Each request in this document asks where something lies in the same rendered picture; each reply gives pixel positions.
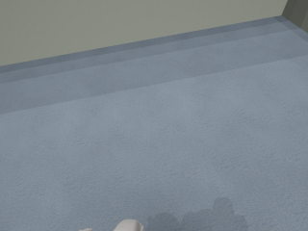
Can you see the robot left thigh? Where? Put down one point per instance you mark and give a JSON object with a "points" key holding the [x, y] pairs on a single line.
{"points": [[129, 225]]}

